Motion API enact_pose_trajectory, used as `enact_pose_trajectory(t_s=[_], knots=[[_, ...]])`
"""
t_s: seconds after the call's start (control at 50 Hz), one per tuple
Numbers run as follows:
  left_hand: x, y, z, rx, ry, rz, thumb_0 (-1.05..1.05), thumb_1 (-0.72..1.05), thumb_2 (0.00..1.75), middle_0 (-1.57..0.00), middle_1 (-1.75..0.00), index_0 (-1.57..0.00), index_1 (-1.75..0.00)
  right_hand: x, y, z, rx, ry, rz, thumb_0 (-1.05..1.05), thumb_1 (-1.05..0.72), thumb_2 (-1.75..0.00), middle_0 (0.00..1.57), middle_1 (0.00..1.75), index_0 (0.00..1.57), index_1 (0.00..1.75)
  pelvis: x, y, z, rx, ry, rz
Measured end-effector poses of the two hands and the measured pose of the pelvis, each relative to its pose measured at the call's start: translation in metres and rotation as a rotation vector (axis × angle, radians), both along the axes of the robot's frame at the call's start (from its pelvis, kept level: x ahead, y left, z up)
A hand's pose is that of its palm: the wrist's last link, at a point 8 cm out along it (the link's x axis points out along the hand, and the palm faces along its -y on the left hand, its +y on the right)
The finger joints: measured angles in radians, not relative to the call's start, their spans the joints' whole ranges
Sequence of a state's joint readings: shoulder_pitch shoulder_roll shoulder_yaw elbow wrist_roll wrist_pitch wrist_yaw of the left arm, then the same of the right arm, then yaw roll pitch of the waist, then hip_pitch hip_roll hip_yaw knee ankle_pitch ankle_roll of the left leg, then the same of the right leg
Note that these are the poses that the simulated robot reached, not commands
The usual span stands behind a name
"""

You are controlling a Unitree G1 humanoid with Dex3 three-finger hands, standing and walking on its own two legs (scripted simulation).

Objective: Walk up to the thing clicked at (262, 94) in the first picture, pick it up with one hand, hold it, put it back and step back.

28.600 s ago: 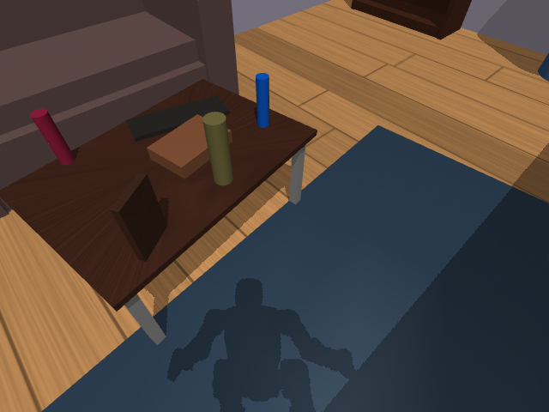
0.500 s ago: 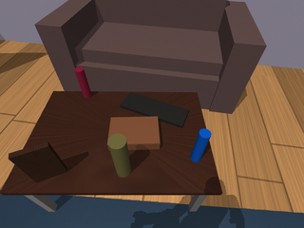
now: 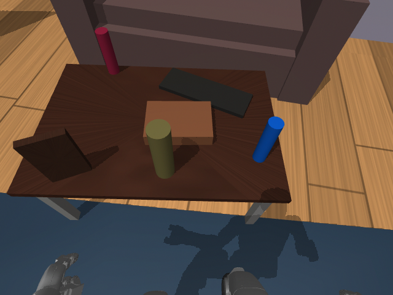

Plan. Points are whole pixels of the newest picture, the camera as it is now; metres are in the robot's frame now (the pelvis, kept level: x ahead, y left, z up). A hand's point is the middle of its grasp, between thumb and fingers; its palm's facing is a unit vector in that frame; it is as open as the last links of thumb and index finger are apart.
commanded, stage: step back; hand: right
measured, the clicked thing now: (266, 141) +0.59 -0.25 -0.22
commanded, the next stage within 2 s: none
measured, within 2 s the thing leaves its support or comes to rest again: neither
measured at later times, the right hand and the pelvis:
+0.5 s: hand out of the picture -0.01 -0.27 -0.14, palm faces +0.06 +0.92 -0.38, open 7.4 cm; pelvis -0.10 +0.00 +0.01, yaw -5 degrees
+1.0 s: hand out of the picture -0.15 -0.25 -0.11, palm faces +0.06 +0.89 -0.46, open 7.4 cm; pelvis -0.24 +0.03 +0.01, yaw -7 degrees
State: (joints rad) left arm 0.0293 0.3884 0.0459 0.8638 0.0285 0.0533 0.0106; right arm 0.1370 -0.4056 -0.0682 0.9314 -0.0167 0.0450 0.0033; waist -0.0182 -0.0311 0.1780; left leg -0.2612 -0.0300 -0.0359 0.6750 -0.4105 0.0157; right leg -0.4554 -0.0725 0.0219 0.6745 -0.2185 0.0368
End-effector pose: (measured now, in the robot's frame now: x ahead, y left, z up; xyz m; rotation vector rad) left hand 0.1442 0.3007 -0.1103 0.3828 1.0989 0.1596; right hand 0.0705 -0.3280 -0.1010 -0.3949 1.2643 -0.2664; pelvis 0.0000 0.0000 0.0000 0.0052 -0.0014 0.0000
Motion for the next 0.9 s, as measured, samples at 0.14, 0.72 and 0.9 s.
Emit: enact_pose_trajectory(t_s=[0.14,0.72,0.9], knots=[[-0.025,0.008,-0.001,-0.029,0.022,0.015,0.01,0.9,0.9,-0.21,-0.3,-0.2,-0.3,-0.054,0.026,0.016,0.005,0.054,-0.018,0.01,-0.91,-0.9,0.21,0.3,0.2,0.3,-0.024,0.009,0.013,-0.022,-0.007,-0.018],[-0.155,0.027,0.007,-0.018,-0.063,-0.011,0.01,0.9,0.9,-0.21,-0.3,-0.2,-0.3,-0.155,0.041,0.005,0.0,-0.068,0.025,0.01,-0.91,-0.9,0.21,0.3,0.2,0.3,-0.159,0.031,0.001,0.015,-0.043,-0.045],[-0.231,0.038,0.005,-0.024,0.048,0.007,0.01,0.9,0.9,-0.21,-0.3,-0.2,-0.3,-0.21,0.046,0.033,-0.025,-0.098,-0.006,0.01,-0.9,-0.9,0.21,0.3,0.2,0.3,-0.206,0.032,0.017,-0.038,-0.028,-0.081]])
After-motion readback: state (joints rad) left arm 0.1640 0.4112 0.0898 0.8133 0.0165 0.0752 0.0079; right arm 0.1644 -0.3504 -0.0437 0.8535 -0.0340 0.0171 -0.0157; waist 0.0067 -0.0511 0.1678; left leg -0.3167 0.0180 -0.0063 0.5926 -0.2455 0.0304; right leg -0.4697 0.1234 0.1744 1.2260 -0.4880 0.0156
